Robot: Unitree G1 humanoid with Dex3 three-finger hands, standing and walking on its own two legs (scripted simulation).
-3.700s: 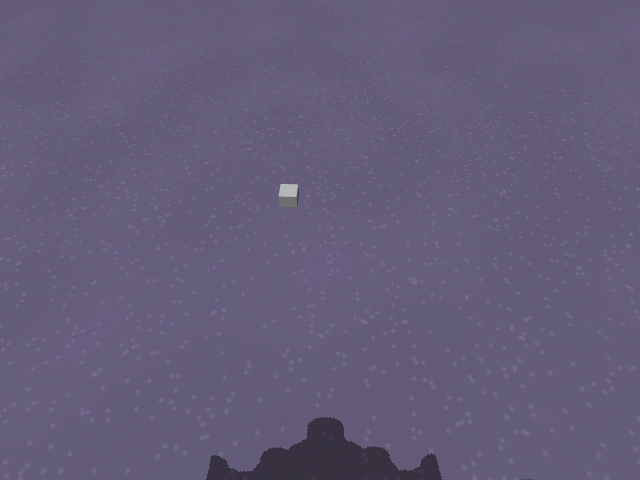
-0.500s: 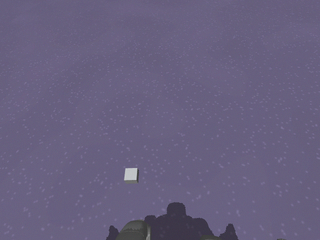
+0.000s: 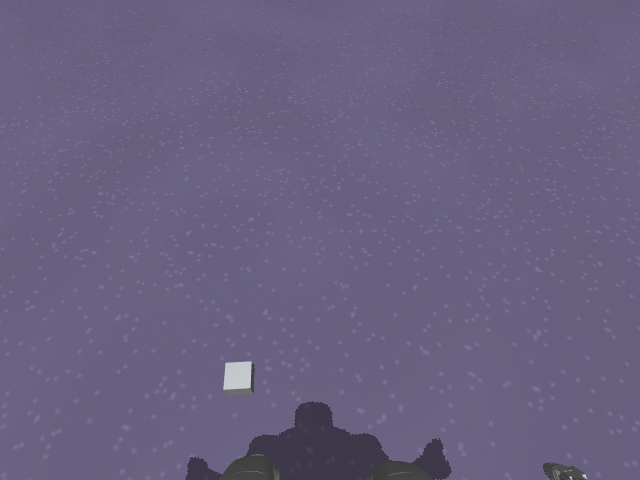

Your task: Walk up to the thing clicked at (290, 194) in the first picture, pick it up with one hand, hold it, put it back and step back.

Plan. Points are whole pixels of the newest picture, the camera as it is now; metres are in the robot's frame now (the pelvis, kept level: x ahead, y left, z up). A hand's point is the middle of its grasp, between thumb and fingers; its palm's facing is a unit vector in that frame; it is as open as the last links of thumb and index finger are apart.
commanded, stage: walk up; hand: left
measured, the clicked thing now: (239, 378) +0.45 +0.24 -0.72
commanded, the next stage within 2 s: stand in 1.22 s
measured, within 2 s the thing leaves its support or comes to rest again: neither
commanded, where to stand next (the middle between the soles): +0.06 +0.00 m, yaw +1 degrees
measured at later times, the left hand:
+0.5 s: hand (137, 469) +0.15 +0.25 -0.12, palm faces -0.01 -0.94 -0.34, open 7.4 cm
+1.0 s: hand out of the picture +0.10 +0.26 -0.13, palm faces +0.01 -0.94 -0.33, open 7.4 cm
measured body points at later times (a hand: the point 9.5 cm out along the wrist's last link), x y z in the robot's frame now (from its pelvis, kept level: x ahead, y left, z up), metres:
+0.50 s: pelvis +0.03 +0.00 +0.03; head +0.04 +0.00 +0.47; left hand +0.15 +0.30 -0.10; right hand +0.12 -0.30 -0.10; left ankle +0.05 +0.13 -0.72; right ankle +0.02 -0.12 -0.72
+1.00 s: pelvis +0.03 +0.00 +0.03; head +0.04 +0.00 +0.48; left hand +0.10 +0.31 -0.10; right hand +0.11 -0.30 -0.10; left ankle +0.05 +0.13 -0.72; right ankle +0.02 -0.12 -0.72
